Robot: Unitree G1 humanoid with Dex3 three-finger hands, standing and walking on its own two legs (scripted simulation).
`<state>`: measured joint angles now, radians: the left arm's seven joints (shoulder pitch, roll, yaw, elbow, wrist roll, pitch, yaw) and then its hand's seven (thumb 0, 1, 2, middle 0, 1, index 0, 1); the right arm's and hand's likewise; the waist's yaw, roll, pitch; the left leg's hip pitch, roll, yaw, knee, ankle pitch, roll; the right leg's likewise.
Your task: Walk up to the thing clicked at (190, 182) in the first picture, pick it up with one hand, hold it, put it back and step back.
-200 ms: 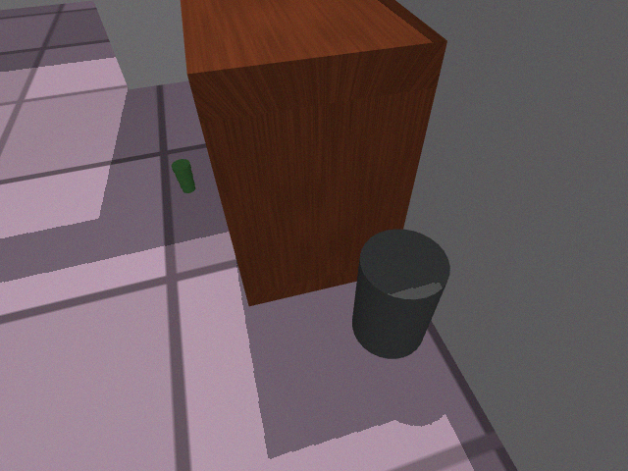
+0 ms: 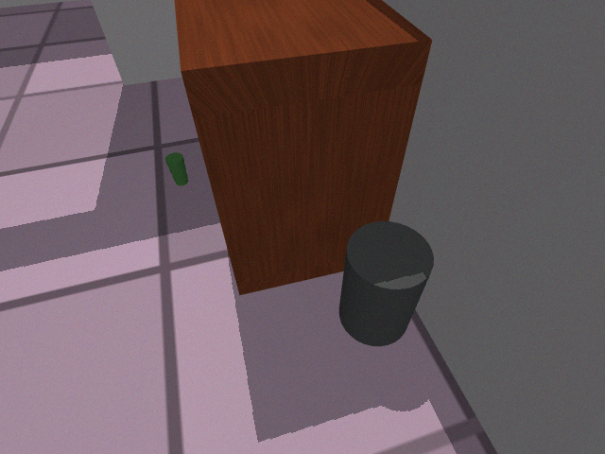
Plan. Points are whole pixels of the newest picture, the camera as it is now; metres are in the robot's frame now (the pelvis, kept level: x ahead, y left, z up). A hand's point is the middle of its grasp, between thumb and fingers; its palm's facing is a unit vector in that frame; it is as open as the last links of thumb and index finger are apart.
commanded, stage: stand
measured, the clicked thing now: (178, 170) +1.50 +0.69 -0.71
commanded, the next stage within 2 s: walk up in 0.92 s
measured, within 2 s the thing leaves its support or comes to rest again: neither
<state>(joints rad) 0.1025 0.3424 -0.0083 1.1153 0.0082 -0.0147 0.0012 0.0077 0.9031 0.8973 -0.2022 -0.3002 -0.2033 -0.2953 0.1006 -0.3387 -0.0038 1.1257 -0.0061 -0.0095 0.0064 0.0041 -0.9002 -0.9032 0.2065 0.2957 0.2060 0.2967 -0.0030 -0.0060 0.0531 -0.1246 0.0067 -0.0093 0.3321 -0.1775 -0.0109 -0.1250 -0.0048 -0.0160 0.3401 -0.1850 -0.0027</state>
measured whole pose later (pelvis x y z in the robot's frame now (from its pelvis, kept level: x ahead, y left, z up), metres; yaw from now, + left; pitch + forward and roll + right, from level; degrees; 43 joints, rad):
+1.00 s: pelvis +0.00 -0.01 +0.00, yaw +5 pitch -1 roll +1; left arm 0.06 0.37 0.04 1.04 0.01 0.03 -0.02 0.01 0.90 0.90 -0.20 -0.30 -0.21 -0.30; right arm 0.17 -0.34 -0.02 1.05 0.00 0.00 0.01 0.00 -0.90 -0.90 0.21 0.30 0.21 0.30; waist -0.02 -0.03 0.09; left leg -0.18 -0.03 -0.08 0.38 -0.18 -0.01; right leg -0.18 -0.03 -0.06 0.45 -0.25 -0.01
